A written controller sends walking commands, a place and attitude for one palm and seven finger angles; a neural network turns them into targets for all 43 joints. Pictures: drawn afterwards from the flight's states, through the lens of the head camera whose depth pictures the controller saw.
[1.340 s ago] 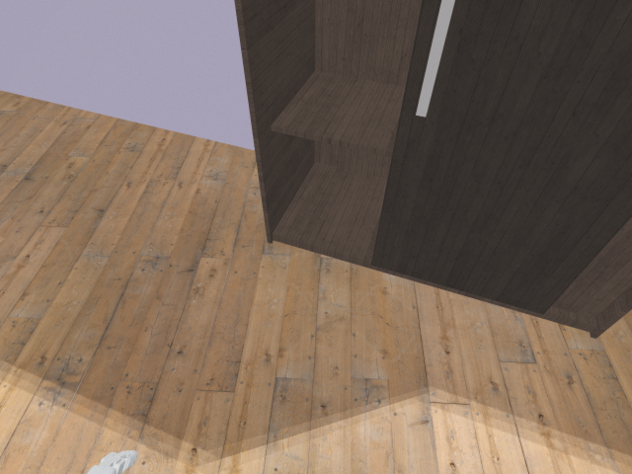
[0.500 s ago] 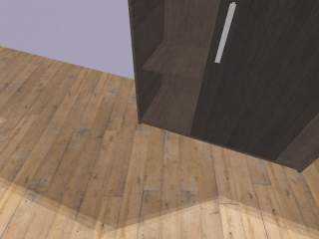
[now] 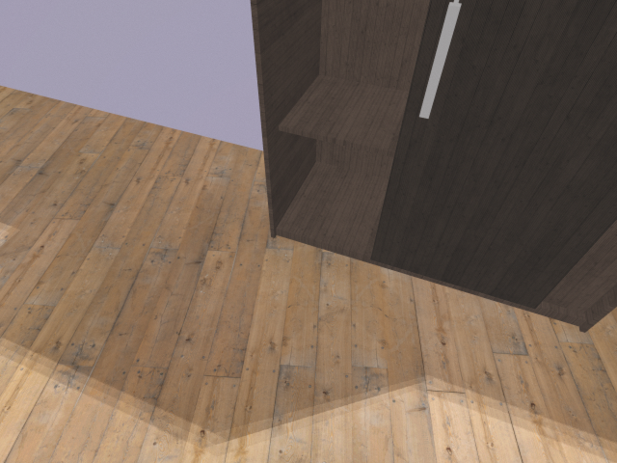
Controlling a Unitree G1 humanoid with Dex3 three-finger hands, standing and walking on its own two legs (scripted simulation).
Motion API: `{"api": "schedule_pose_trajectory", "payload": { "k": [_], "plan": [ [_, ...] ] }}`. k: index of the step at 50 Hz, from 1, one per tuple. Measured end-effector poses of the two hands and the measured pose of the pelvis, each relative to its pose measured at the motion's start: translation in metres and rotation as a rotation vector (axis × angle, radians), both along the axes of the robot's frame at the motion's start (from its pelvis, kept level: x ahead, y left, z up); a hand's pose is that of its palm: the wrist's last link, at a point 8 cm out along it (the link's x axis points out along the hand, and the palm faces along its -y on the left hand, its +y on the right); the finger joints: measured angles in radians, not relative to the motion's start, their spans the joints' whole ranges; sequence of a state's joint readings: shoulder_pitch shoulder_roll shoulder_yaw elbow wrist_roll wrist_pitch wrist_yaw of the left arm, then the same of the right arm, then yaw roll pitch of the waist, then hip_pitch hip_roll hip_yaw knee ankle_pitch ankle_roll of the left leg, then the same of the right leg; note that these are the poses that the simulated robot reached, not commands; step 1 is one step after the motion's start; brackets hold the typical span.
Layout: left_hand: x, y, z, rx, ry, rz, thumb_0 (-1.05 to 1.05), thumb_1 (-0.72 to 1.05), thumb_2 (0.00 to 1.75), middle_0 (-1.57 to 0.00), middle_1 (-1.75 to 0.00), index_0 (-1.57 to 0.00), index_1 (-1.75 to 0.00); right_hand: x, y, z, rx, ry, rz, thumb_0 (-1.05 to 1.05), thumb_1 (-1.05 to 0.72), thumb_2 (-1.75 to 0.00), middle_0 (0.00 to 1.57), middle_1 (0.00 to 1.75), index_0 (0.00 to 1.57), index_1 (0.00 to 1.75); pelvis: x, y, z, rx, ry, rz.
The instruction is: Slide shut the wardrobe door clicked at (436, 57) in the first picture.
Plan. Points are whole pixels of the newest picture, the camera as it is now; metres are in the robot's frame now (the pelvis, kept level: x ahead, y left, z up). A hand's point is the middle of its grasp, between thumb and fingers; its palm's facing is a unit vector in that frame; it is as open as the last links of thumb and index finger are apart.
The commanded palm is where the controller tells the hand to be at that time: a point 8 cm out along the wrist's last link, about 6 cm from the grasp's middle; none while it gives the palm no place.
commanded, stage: look at it before walking up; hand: right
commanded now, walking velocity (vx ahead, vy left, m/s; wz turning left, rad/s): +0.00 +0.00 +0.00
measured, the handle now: (439, 62) +0.95 -0.25 +0.10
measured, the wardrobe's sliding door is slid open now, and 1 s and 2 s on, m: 0.43 0.43 0.43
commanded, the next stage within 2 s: walk to a spot facing it in 0.20 s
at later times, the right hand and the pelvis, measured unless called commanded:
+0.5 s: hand out of the picture +0.07 -0.23 -0.17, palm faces -0.06 +0.96 -0.28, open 7.4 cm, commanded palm none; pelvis +0.02 +0.00 -0.01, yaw +4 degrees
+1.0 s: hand out of the picture +0.17 -0.11 -0.17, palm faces -0.24 +0.95 -0.18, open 7.4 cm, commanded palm none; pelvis +0.15 +0.07 +0.00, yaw +19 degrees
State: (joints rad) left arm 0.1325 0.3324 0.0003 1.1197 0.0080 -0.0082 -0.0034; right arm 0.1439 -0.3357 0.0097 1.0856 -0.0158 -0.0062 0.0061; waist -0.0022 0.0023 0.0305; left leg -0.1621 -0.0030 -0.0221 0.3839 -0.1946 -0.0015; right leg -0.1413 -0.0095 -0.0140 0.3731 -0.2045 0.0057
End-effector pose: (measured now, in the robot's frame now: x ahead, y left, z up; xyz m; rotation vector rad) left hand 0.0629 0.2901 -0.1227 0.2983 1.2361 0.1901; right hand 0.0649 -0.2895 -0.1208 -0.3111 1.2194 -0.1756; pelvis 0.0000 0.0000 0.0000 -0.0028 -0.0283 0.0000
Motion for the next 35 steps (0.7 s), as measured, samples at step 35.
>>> {"api": "schedule_pose_trajectory", "payload": {
  "k": [35],
  "plan": [
    [-0.051, -0.007, -0.051, -0.135, 0.121, 0.251, 0.0, 0.91, 0.89, -0.2, -0.3, -0.2, -0.3, 0.048, 0.079, -0.028, 0.089, 0.111, 0.094, 0.01, -0.91, -0.9, 0.2, 0.3, 0.2, 0.3, 0.064, 0.037, -0.025, -0.012, 0.003, 0.192]
  ]
}}
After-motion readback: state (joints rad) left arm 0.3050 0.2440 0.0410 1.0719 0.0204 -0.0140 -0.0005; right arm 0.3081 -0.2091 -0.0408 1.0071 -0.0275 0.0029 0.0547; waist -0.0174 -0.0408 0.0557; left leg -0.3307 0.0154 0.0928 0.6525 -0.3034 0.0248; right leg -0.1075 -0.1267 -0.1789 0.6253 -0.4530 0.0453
